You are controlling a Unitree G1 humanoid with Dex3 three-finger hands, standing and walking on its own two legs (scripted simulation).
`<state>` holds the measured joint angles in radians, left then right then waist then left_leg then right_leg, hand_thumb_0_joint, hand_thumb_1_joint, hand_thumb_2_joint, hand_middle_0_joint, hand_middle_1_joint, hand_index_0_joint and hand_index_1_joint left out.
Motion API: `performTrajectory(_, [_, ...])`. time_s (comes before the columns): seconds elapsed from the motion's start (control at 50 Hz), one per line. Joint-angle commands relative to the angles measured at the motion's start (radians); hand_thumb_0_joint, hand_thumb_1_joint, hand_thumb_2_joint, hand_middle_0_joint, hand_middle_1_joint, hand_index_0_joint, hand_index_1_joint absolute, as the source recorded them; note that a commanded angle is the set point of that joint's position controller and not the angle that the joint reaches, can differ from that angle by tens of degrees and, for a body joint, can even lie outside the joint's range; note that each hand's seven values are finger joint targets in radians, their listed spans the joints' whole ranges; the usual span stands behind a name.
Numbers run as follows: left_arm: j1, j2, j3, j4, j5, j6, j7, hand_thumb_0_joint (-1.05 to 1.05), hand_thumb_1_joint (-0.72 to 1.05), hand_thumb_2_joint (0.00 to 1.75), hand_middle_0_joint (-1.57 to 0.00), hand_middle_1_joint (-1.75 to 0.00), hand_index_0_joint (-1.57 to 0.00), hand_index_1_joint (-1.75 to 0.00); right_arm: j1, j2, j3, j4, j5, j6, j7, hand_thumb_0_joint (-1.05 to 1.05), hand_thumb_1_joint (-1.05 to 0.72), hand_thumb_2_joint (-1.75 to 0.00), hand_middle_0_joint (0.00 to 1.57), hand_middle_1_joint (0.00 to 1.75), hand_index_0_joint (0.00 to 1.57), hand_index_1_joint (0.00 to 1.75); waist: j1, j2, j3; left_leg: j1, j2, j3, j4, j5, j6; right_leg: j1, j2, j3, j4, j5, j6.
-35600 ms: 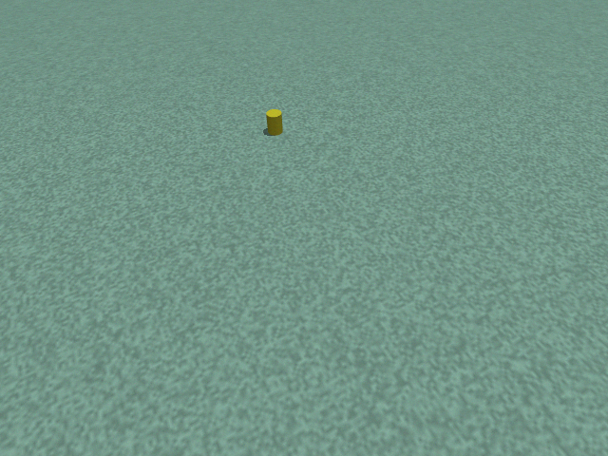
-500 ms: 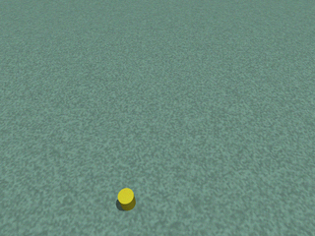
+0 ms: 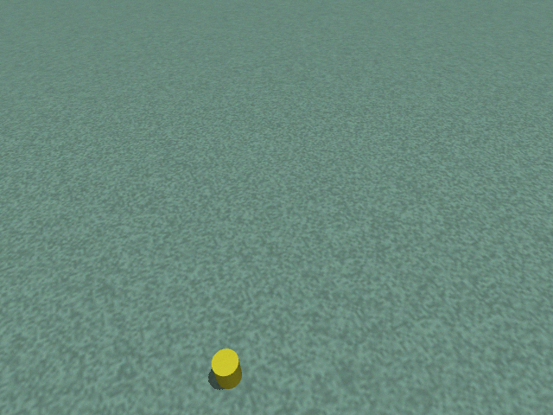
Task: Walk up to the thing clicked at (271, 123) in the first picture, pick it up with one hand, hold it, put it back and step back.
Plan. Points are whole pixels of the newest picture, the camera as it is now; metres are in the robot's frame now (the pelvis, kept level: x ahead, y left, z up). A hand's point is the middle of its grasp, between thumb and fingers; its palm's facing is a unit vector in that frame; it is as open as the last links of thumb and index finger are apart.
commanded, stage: stand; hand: left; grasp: from above
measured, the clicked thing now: (227, 369) +0.47 +0.22 -0.72
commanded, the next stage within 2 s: step back in 1.70 s
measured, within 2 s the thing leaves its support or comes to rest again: neither
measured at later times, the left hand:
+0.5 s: hand out of the picture +0.06 +0.23 -0.16, palm faces +0.02 -0.94 -0.34, open 7.4 cm
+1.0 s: hand out of the picture +0.09 +0.23 -0.15, palm faces +0.02 -0.94 -0.34, open 7.4 cm
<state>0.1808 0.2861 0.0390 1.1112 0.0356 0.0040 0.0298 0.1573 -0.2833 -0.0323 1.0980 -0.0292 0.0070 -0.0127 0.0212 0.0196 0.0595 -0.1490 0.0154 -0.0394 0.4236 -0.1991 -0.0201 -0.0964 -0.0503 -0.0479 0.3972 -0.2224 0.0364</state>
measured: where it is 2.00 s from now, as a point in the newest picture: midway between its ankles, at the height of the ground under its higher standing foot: outside the picture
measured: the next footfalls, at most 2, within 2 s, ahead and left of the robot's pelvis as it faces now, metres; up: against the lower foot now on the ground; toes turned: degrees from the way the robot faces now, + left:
none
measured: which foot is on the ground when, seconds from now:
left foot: down 0.00-1.00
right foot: down 0.00-1.00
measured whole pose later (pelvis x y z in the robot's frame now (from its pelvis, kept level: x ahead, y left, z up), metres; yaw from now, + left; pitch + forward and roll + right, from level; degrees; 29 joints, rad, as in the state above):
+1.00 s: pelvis +0.02 -0.01 +0.00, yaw +0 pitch -3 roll +0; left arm 0.10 0.31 0.03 1.15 0.02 -0.01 0.01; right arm 0.10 -0.33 0.00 1.14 -0.02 0.00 -0.01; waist 0.01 0.02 0.06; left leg -0.12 0.04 -0.04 0.34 -0.18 -0.04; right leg -0.08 -0.03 -0.05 0.33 -0.21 0.02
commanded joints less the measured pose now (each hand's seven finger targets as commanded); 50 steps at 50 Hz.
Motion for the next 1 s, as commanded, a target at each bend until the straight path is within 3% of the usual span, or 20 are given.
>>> performTrajectory(0.0, [-0.040, 0.206, 0.035, -0.045, -0.002, -0.019, 0.008, 0.00, 0.90, 0.90, -0.20, -0.30, -0.20, -0.30, -0.034, -0.186, -0.039, -0.050, 0.003, -0.024, -0.013, 0.00, -0.90, -0.90, 0.20, 0.30, 0.20, 0.30, -0.007, -0.015, 0.012, -0.033, 0.073, -0.084, -0.116, -0.018, 0.036, -0.040, -0.065, 0.071, -0.105, -0.035, -0.040])
performTrajectory(0.08, [-0.049, 0.208, 0.032, -0.039, -0.005, -0.022, 0.005, 0.00, 0.90, 0.90, -0.20, -0.30, -0.20, -0.30, -0.031, -0.195, -0.035, -0.039, 0.005, -0.023, -0.010, 0.00, -0.90, -0.90, 0.20, 0.30, 0.20, 0.30, -0.007, -0.014, 0.003, -0.042, 0.071, -0.078, -0.112, -0.009, 0.034, -0.028, -0.068, 0.078, -0.124, -0.053, -0.039])
performTrajectory(0.24, [-0.071, 0.219, 0.031, -0.033, -0.010, -0.023, 0.001, 0.00, 0.90, 0.90, -0.20, -0.30, -0.20, -0.30, -0.033, -0.205, -0.026, -0.030, 0.006, -0.029, -0.009, 0.00, -0.90, -0.90, 0.20, 0.30, 0.20, 0.30, -0.011, -0.002, -0.019, -0.023, 0.084, -0.076, -0.118, 0.043, 0.033, -0.010, -0.074, 0.082, -0.116, 0.003, -0.042])
performTrajectory(0.42, [-0.080, 0.228, 0.029, -0.022, -0.015, -0.022, -0.005, 0.00, 0.90, 0.90, -0.20, -0.30, -0.20, -0.30, -0.030, -0.218, -0.018, -0.017, 0.007, -0.028, -0.009, 0.00, -0.90, -0.90, 0.20, 0.30, 0.20, 0.30, -0.012, -0.013, -0.028, -0.024, 0.086, -0.074, -0.129, 0.033, 0.033, -0.007, -0.073, 0.080, -0.122, -0.002, -0.045])
performTrajectory(0.54, [-0.085, 0.232, 0.030, -0.015, -0.019, -0.025, -0.005, 0.00, 0.90, 0.90, -0.20, -0.30, -0.20, -0.30, -0.031, -0.219, -0.013, -0.013, 0.008, -0.032, -0.010, 0.00, -0.90, -0.90, 0.20, 0.30, 0.20, 0.30, -0.014, -0.023, -0.055, 0.006, 0.093, -0.068, -0.119, 0.137, 0.033, 0.013, -0.078, 0.079, -0.116, 0.083, -0.046])
performTrajectory(0.58, [-0.075, 0.223, 0.029, -0.013, -0.020, -0.026, -0.005, 0.00, 0.90, 0.90, -0.20, -0.30, -0.20, -0.30, -0.046, -0.226, -0.013, -0.015, 0.011, -0.035, -0.012, 0.00, -0.90, -0.90, 0.20, 0.30, 0.20, 0.30, -0.007, -0.013, -0.069, 0.033, 0.099, -0.067, -0.107, 0.206, 0.036, 0.022, -0.080, 0.074, -0.106, 0.153, -0.043])
performTrajectory(0.7, [-0.092, 0.229, 0.031, -0.013, -0.019, -0.025, -0.006, 0.00, 0.90, 0.90, -0.20, -0.30, -0.20, -0.30, -0.054, -0.231, -0.011, -0.015, 0.010, -0.031, -0.012, 0.00, -0.90, -0.90, 0.20, 0.30, 0.20, 0.30, -0.011, -0.021, -0.056, 0.017, 0.098, -0.066, -0.120, 0.159, 0.034, 0.012, -0.078, 0.071, -0.122, 0.105, -0.039])
performTrajectory(0.74, [-0.094, 0.234, 0.032, -0.017, -0.019, -0.027, -0.007, 0.00, 0.90, 0.90, -0.20, -0.30, -0.20, -0.30, -0.058, -0.234, -0.011, -0.017, 0.011, -0.035, -0.012, 0.00, -0.90, -0.90, 0.20, 0.30, 0.20, 0.30, -0.011, -0.015, -0.088, 0.054, 0.104, -0.061, -0.109, 0.238, 0.033, 0.023, -0.083, 0.073, -0.107, 0.187, -0.043])
performTrajectory(0.8, [-0.095, 0.228, 0.029, -0.014, -0.020, -0.027, -0.008, 0.00, 0.90, 0.90, -0.20, -0.30, -0.20, -0.30, -0.065, -0.230, -0.008, -0.013, 0.011, -0.035, -0.012, 0.00, -0.90, -0.90, 0.20, 0.30, 0.20, 0.30, -0.011, -0.021, -0.070, 0.043, 0.104, -0.062, -0.115, 0.222, 0.030, 0.013, -0.080, 0.068, -0.113, 0.165, -0.039])
performTrajectory(0.92, [-0.109, 0.234, 0.030, -0.022, -0.022, -0.027, -0.007, 0.00, 0.90, 0.90, -0.20, -0.30, -0.20, -0.30, -0.074, -0.238, -0.010, -0.014, 0.011, -0.035, -0.011, 0.00, -0.90, -0.90, 0.20, 0.30, 0.20, 0.30, -0.015, -0.009, -0.100, 0.052, 0.108, -0.053, -0.108, 0.263, 0.029, 0.041, -0.085, 0.068, -0.103, 0.219, -0.044])
performTrajectory(0.96, [-0.108, 0.237, 0.028, -0.020, -0.021, -0.027, -0.009, 0.00, 0.90, 0.90, -0.20, -0.30, -0.20, -0.30, -0.082, -0.234, -0.008, -0.012, 0.013, -0.033, -0.009, 0.00, -0.90, -0.90, 0.20, 0.30, 0.20, 0.30, -0.014, -0.019, -0.068, 0.042, 0.104, -0.057, -0.124, 0.200, 0.025, 0.011, -0.078, 0.068, -0.121, 0.148, -0.039])
performTrajectory(0.98, [-0.114, 0.237, 0.029, -0.020, -0.021, -0.028, -0.009, 0.00, 0.90, 0.90, -0.20, -0.30, -0.20, -0.30, -0.086, -0.242, -0.010, -0.014, 0.013, -0.033, -0.009, 0.00, -0.90, -0.90, 0.20, 0.30, 0.20, 0.30, -0.014, -0.015, -0.077, 0.042, 0.108, -0.057, -0.118, 0.211, 0.031, 0.026, -0.082, 0.072, -0.121, 0.160, -0.041])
